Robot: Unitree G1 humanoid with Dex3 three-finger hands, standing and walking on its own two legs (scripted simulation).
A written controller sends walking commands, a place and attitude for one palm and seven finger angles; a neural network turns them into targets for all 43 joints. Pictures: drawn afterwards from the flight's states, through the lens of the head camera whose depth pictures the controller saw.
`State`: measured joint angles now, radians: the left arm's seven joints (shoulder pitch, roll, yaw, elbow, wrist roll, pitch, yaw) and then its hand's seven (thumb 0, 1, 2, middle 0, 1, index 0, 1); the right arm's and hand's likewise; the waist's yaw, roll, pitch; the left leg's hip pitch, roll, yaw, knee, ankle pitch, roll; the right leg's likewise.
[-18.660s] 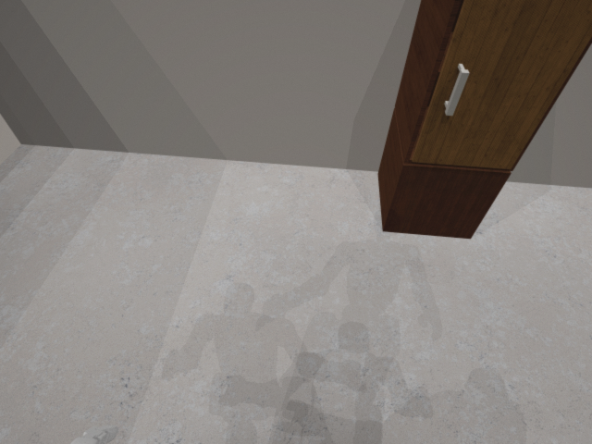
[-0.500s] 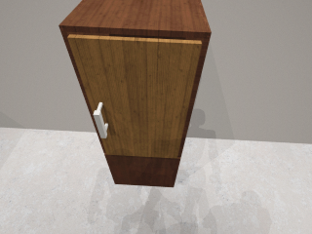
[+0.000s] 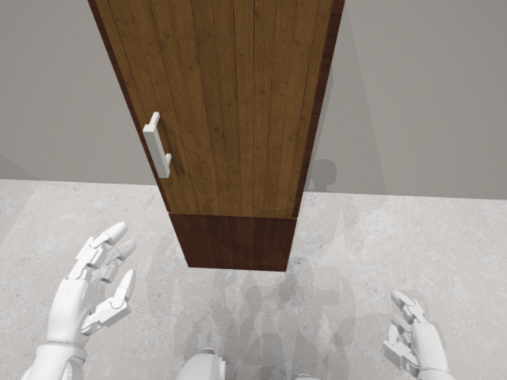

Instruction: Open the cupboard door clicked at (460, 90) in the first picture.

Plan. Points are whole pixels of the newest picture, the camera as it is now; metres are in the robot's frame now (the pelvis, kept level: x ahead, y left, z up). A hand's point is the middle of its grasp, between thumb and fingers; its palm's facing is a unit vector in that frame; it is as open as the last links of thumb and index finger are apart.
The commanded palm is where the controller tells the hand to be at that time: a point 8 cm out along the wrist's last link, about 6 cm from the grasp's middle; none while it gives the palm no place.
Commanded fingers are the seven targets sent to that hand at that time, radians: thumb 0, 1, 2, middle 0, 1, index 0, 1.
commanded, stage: raise the hand with hooked fingers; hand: left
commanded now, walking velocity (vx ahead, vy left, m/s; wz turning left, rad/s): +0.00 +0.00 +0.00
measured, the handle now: (159, 146) +0.55 +0.23 +0.02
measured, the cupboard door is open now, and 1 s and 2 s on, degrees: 0 0 0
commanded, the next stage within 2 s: move the hooked fingers beside the handle in 1.78 s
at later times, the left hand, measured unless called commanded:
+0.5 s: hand (94, 301) +0.22 +0.25 +0.02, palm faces +0.02 -1.00 -0.04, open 11.0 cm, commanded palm +0.20 +0.30 +0.03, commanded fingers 0.00 -0.08 0.48 -0.27 -0.93 -0.27 -0.93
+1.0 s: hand (70, 278) +0.25 +0.29 +0.04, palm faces +0.03 -1.00 -0.06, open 13.7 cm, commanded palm +0.23 +0.34 +0.04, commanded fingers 0.00 -0.50 0.30 -0.30 -1.20 -0.30 -1.20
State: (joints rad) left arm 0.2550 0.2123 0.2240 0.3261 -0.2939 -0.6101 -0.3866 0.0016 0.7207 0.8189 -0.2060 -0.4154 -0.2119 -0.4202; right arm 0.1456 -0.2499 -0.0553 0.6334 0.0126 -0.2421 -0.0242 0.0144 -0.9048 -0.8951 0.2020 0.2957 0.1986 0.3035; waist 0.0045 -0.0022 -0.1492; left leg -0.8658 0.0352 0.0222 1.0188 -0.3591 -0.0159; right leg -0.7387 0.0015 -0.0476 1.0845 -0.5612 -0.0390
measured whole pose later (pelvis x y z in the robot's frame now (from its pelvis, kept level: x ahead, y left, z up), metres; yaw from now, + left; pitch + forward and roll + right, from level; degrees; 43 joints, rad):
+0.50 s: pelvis -0.02 +0.03 -0.02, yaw -1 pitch +14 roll -4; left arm 0.27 0.29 0.26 0.14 -0.32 -0.38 -0.33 0.00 0.14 0.57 -0.25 -0.78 -0.26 -0.79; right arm 0.26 -0.20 0.02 0.60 0.02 -0.20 -0.08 0.02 -0.90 -0.89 0.21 0.30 0.20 0.30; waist -0.01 0.04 -0.14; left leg -1.01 0.05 -0.02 1.15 -0.40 0.02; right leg -0.83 0.02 -0.08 1.13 -0.55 -0.01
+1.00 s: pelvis -0.01 +0.04 -0.01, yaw +0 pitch +14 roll -5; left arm 0.14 0.36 0.34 0.25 -0.33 -0.36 -0.40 -0.01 -0.42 0.33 -0.29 -1.15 -0.30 -1.15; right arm 0.24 -0.25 0.04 0.55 0.03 -0.19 -0.08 0.02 -0.90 -0.89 0.20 0.30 0.20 0.30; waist 0.00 0.03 -0.13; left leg -0.96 0.04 -0.02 1.11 -0.39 0.03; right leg -0.77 0.01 -0.08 1.07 -0.54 0.01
